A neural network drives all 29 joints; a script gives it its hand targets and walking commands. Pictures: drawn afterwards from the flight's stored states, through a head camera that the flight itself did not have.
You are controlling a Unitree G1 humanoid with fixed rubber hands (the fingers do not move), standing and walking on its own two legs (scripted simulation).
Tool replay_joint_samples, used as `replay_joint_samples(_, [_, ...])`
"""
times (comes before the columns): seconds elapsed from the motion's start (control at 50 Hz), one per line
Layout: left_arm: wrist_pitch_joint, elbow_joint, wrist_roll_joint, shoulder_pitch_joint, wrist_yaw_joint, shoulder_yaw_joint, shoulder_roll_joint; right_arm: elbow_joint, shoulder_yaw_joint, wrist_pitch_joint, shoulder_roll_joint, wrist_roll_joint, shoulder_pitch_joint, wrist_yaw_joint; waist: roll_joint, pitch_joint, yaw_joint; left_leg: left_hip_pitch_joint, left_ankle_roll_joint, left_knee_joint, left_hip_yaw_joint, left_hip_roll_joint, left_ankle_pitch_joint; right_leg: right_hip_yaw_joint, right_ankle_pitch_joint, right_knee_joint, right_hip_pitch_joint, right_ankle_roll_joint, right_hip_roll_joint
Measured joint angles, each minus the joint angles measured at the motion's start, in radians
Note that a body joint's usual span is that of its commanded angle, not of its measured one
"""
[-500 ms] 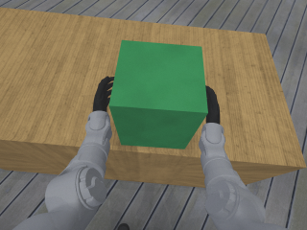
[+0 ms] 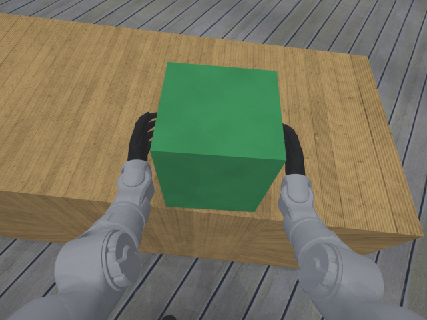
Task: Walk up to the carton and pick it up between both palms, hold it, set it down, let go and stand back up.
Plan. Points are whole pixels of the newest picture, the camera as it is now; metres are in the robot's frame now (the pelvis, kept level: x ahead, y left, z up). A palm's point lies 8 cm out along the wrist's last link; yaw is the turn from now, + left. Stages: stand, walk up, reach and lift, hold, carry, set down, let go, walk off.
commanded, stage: reach and lift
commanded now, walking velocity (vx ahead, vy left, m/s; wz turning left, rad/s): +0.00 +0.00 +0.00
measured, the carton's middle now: (215, 145) +0.47 +0.03 -0.01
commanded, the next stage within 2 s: none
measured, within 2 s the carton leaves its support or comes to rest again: leaves its support in 0.64 s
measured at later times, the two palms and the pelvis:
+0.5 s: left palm (135, 162) +0.40 +0.18 +0.01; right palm (291, 169) +0.41 -0.12 +0.02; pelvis -0.01 +0.00 -0.01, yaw +0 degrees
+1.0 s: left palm (119, 143) +0.37 +0.18 +0.12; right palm (314, 153) +0.38 -0.12 +0.12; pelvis -0.04 +0.00 +0.00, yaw +3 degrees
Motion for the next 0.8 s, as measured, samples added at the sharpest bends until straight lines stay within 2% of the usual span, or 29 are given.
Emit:
replay_joint_samples(0.26, [-0.050, 0.116, -0.160, -0.020, 0.011, -0.120, 0.042, 0.079, 0.145, 0.008, -0.038, 0.108, -0.033, -0.008, 0.024, -0.031, -0.002, -0.041, 0.001, 0.042, 0.000, 0.005, -0.013, 0.008, -0.010, 0.038, -0.040, 0.001, 0.004])
replay_joint_samples(0.48, [-0.058, 0.163, -0.306, 0.003, 0.028, -0.250, 0.047, 0.090, 0.321, 0.064, -0.048, 0.254, -0.018, -0.033, 0.040, -0.063, -0.005, -0.058, 0.003, 0.108, -0.013, 0.007, -0.047, 0.019, -0.040, 0.093, -0.048, 0.006, 0.008])
replay_joint_samples(0.68, [-0.010, 0.101, -0.418, 0.071, 0.072, -0.382, 0.032, -0.008, 0.436, 0.181, -0.032, 0.382, 0.027, -0.072, 0.070, -0.087, 0.002, -0.057, 0.003, 0.175, -0.049, 0.005, -0.073, 0.024, -0.065, 0.136, -0.024, 0.012, 0.015])
replay_joint_samples(0.8, [0.062, 0.019, -0.452, 0.096, 0.085, -0.438, 0.045, -0.086, 0.465, 0.260, -0.030, 0.413, 0.038, -0.073, 0.081, -0.096, -0.011, -0.018, 0.001, 0.191, -0.070, -0.001, -0.076, 0.020, -0.074, 0.150, 0.023, 0.012, 0.016])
